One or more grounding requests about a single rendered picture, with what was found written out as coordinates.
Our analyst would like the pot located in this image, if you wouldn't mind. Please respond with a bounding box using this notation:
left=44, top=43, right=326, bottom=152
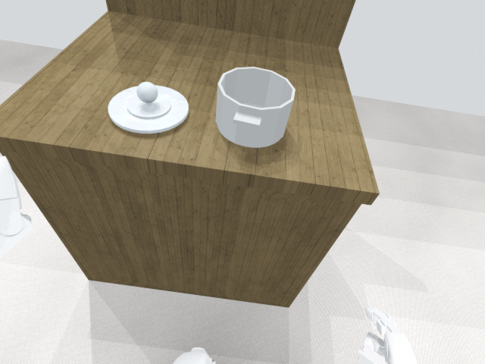
left=216, top=67, right=296, bottom=148

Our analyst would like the lid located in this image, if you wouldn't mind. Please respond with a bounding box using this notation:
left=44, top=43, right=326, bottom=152
left=108, top=85, right=189, bottom=133

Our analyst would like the left robot hand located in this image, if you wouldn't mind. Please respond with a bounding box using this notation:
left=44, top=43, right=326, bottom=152
left=0, top=88, right=33, bottom=258

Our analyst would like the right robot hand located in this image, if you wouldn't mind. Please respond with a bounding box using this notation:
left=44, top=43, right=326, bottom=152
left=358, top=306, right=417, bottom=364

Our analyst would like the knob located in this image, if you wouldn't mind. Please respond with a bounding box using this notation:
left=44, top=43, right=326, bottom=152
left=136, top=82, right=158, bottom=103

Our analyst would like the robot left shin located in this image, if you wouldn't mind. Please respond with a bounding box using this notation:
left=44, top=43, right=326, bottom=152
left=191, top=347, right=208, bottom=356

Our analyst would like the table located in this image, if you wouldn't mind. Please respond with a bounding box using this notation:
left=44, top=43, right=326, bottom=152
left=0, top=0, right=380, bottom=308

